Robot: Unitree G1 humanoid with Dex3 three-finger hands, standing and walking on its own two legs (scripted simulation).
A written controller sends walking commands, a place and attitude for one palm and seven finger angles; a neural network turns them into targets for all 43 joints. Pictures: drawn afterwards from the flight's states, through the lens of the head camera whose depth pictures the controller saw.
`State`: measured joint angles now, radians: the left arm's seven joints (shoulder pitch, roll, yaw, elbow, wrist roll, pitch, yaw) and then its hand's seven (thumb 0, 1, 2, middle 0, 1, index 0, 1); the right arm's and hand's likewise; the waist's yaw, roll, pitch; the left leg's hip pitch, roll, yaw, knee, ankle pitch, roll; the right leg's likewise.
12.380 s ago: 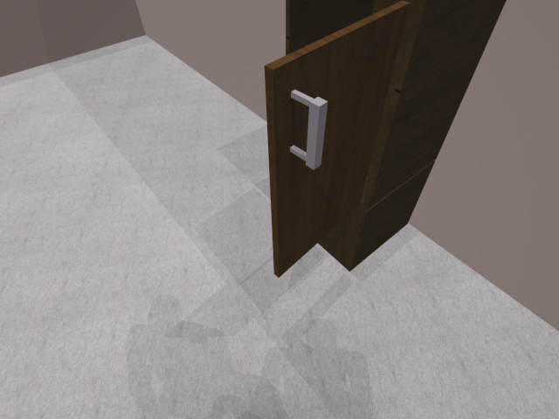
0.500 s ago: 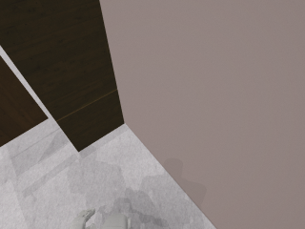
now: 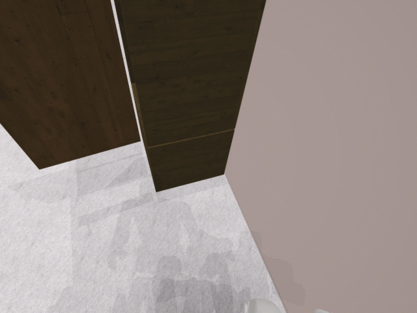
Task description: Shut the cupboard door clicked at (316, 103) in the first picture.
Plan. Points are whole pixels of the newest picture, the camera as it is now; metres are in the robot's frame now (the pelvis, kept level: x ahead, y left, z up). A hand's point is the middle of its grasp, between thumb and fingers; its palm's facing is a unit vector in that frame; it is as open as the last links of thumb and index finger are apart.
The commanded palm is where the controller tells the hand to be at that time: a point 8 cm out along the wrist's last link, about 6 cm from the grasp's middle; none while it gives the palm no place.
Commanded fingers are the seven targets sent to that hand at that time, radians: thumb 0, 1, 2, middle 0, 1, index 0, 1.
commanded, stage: turn to face it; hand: left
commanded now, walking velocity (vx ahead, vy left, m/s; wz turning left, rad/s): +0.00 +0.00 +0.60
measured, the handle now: out of the picture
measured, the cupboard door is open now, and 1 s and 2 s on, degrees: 95 95 95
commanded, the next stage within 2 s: take the last steps up to it in 0.60 s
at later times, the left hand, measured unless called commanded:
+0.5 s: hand out of the picture +0.06 +0.13 -0.14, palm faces +0.28 -0.92 -0.26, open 7.4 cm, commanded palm none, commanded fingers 0.00 0.90 0.90 -0.20 -0.30 -0.20 -0.30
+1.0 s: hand out of the picture -0.12 +0.15 -0.18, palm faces +0.52 -0.83 -0.20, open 7.4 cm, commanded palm none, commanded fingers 0.00 0.90 0.90 -0.20 -0.30 -0.20 -0.30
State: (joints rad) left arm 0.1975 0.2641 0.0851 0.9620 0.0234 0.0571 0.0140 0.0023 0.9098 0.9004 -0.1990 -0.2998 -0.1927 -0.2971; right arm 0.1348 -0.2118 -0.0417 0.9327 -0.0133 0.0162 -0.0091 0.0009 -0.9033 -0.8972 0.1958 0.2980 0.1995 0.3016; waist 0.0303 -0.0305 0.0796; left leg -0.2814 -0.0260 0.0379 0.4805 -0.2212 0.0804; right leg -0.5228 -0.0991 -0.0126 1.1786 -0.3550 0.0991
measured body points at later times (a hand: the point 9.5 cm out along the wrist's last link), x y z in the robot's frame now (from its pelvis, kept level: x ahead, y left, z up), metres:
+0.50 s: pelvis +0.00 -0.08 +0.00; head +0.05 -0.10 +0.45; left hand +0.05 +0.18 -0.12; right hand +0.11 -0.32 -0.17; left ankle -0.05 +0.05 -0.65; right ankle +0.02 -0.17 -0.74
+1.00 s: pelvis -0.01 -0.02 +0.00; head +0.00 +0.01 +0.45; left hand -0.14 +0.19 -0.16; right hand +0.18 -0.19 -0.14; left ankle -0.09 +0.02 -0.74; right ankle +0.04 -0.15 -0.66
